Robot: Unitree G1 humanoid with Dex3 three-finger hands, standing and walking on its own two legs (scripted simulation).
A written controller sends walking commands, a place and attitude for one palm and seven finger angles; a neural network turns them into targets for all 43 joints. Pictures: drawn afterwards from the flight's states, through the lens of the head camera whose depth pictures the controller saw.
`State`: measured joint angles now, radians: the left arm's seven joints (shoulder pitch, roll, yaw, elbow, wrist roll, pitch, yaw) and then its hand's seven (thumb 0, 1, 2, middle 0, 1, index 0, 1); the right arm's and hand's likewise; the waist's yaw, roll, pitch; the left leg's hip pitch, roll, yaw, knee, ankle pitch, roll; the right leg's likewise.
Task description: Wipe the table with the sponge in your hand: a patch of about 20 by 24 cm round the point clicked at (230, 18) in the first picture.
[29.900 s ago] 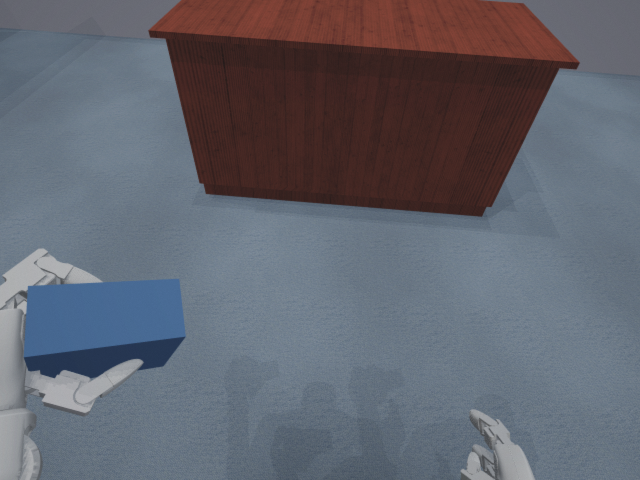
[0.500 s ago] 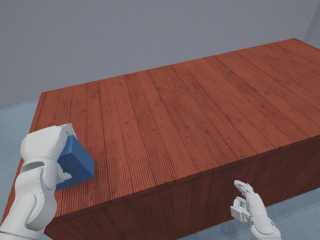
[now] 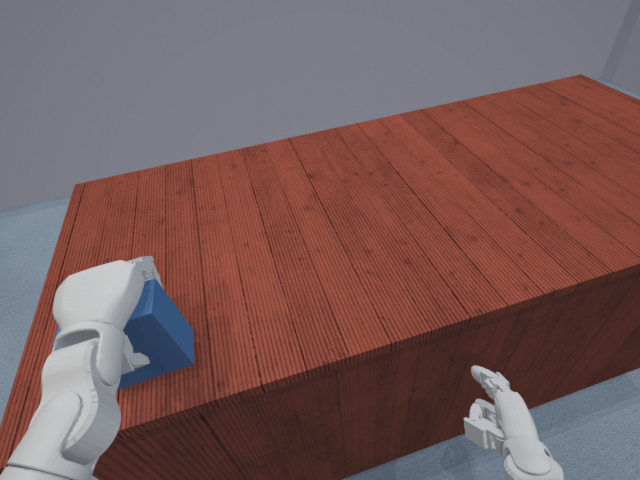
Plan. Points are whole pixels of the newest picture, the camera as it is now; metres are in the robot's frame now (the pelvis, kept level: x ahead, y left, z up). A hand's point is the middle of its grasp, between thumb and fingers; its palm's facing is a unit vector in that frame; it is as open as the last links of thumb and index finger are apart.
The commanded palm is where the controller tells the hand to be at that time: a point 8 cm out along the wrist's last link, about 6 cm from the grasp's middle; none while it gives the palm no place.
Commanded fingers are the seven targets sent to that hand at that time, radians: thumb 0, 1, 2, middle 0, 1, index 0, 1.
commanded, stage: lower the sponge onto the table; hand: left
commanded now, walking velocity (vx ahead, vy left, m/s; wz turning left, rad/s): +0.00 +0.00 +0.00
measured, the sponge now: (139, 344) +0.23 +0.29 +0.06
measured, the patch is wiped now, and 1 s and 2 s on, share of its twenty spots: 0.00 0.00 0.35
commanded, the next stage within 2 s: wipe forward along the first lane in 0.70 s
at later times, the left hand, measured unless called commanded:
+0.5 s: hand (131, 328) +0.24 +0.29 +0.08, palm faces +0.01 -0.09 -1.00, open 10.0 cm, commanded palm +0.21 +0.29 +0.16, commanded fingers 0.00 0.10 1.30 -1.20 -1.60 -1.20 -1.60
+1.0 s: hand (128, 322) +0.25 +0.31 +0.08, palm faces +0.01 -0.06 -1.00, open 10.0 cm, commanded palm +0.23 +0.30 +0.13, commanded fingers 0.00 0.10 1.30 -1.20 -1.60 -1.20 -1.60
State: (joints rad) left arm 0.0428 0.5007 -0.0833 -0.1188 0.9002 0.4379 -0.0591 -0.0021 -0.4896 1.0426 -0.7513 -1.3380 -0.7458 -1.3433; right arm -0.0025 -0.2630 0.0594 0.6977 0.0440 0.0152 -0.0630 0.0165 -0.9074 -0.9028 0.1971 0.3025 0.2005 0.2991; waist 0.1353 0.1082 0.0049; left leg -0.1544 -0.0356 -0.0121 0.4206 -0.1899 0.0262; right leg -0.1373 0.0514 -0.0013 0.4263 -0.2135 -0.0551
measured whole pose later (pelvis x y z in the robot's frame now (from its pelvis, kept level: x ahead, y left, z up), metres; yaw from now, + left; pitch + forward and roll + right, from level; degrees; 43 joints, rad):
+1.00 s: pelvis +0.01 +0.00 +0.00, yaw +0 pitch -2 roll +0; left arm 0.04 0.48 -0.06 0.02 0.93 0.38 0.02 -0.01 -0.49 1.04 -0.75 -1.34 -0.74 -1.35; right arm 0.03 -0.26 0.04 0.71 0.05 0.03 -0.07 0.02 -0.91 -0.90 0.20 0.30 0.20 0.30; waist 0.12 0.10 -0.03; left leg -0.20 -0.04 -0.02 0.45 -0.21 0.03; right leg -0.17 0.05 -0.01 0.43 -0.23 -0.05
